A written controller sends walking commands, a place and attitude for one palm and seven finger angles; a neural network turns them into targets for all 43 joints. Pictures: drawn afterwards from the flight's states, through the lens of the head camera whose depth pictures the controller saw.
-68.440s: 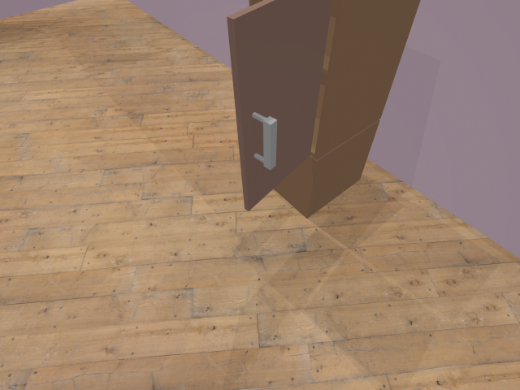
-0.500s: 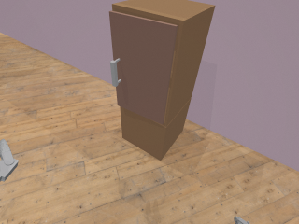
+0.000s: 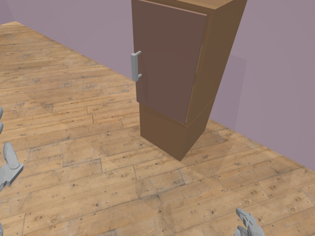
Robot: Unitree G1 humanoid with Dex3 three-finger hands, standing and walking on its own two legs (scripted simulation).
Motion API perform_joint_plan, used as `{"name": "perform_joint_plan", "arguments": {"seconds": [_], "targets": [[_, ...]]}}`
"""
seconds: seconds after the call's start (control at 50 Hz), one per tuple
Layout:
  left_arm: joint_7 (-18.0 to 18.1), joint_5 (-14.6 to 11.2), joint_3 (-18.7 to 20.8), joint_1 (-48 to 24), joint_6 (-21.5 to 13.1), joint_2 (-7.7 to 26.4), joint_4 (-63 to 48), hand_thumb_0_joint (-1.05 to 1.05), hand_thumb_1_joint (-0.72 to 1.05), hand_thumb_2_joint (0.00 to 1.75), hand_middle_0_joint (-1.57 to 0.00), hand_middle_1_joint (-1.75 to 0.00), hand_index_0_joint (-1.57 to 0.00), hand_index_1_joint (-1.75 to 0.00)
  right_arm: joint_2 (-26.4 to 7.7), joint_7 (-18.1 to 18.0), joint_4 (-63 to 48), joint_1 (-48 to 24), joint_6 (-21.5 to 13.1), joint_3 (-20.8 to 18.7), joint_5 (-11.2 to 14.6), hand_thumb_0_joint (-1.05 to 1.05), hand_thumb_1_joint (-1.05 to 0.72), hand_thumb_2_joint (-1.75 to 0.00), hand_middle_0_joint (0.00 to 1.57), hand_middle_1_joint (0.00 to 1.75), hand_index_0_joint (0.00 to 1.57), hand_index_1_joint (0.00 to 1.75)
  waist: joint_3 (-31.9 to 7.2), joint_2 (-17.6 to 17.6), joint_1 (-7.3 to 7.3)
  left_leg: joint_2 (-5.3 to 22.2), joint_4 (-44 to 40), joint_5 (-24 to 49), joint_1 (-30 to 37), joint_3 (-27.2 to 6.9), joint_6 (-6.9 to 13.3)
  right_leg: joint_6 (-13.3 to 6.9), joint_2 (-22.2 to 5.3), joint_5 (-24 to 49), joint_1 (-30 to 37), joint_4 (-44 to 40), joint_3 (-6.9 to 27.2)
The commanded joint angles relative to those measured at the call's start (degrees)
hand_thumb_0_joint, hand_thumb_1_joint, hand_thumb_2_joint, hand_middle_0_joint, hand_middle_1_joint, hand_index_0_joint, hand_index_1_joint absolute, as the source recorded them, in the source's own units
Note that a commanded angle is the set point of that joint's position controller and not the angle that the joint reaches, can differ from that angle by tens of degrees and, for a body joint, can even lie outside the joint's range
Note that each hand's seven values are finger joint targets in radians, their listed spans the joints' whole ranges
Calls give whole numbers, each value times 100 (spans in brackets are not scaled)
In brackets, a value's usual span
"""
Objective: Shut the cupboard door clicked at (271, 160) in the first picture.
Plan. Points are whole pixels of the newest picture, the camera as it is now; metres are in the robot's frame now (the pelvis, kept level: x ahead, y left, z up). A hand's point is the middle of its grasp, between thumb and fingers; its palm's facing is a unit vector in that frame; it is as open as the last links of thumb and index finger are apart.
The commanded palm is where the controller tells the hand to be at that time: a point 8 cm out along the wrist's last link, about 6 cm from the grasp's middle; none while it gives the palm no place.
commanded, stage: stop stepping back and stand still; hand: left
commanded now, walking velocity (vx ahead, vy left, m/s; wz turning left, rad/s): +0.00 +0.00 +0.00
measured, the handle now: (137, 66) +0.93 +0.16 -0.05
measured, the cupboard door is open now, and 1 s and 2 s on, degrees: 5 5 5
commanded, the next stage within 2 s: let the arm hang, fingers relaxed in 0.42 s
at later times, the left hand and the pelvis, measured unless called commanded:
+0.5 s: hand (29, 154) +0.23 +0.27 +0.15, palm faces +0.43 -0.80 -0.42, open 7.4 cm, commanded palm none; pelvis +0.02 +0.01 +0.01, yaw +0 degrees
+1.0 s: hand out of the picture -0.03 +0.20 -0.17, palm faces +0.01 -0.98 -0.22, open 7.1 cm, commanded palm none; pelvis -0.02 +0.00 +0.00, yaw +1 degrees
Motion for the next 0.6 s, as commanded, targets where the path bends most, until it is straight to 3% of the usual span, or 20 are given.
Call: {"name": "perform_joint_plan", "arguments": {"seconds": [0.0,0.1,0.14,0.22,0.26,0.48,0.5,0.52,0.56,0.58], "targets": [[56,-3,650,-458,-570,1172,-1850,0,90,90,-20,-30,-20,-30,-695,-6,-903,-608,-408,-209,9,0,-90,-90,20,30,20,30,-277,820,-11,687,-1169,-589,-288,-811,167,-37,-20,792,462,-454,118],[47,-126,841,362,-532,1190,-1747,0,90,90,-20,-30,-20,-30,-625,73,-912,-562,-343,-209,14,0,-90,-90,20,30,20,30,-827,605,-26,439,-587,705,112,-431,-39,-143,-171,1723,657,-619,363],[45,-169,965,575,-486,1263,-1577,0,90,90,-20,-30,-20,-30,-631,74,-904,-543,-284,-211,8,0,-90,-90,20,30,20,30,-837,542,-31,436,-544,971,174,-410,-80,-147,-184,1935,627,-650,344],[24,-204,852,489,-431,1178,-1448,0,90,90,-20,-30,-20,-30,-623,34,-921,-571,-159,-214,51,0,-90,-90,20,30,20,30,-782,324,-50,459,-509,1290,300,-363,-79,-102,-152,2223,552,-677,307],[15,-201,791,370,-409,1180,-1480,0,90,90,-20,-30,-20,-30,-627,5,-933,-604,-150,-198,52,0,-90,-90,20,30,20,30,-752,393,-52,482,-560,1478,356,-381,-85,-75,-145,2304,541,-629,228],[39,-155,704,140,-390,1180,-1614,0,90,90,-20,-30,-20,-30,-645,-38,-1021,-695,-103,-222,66,0,-90,-90,20,30,20,30,-618,507,-20,394,-675,952,265,-369,-64,-69,-146,1830,490,-843,266],[-790,201,-1884,-127,438,134,2682,0,90,90,-20,-30,-20,-30,-1667,520,50,-1191,-465,-444,166,0,-90,-90,20,30,20,30,69,552,-158,493,142,1963,36,-396,-43,-160,-520,2316,-309,-193,-62],[-934,196,-1730,-252,932,108,2839,0,90,90,-20,-30,-20,-30,-1552,551,157,-733,-135,-504,96,0,-90,-90,20,30,20,30,-376,767,-127,577,-57,1921,361,-321,-142,-214,-505,1741,-404,-387,254],[-998,224,-1795,-397,1025,-18,3034,0,90,90,-20,-30,-20,-30,-1468,534,204,-541,30,-468,21,0,-90,-90,20,30,20,30,-415,573,-66,725,-151,1641,193,-483,12,-199,-330,944,-453,-197,54],[-1026,252,-1803,-547,997,56,3320,0,90,90,-20,-30,-20,-30,-1470,536,211,-564,129,-399,-3,0,-90,-90,20,30,20,30,-350,311,-25,740,-259,1482,6,-610,102,-200,-278,813,-362,-126,25]]}}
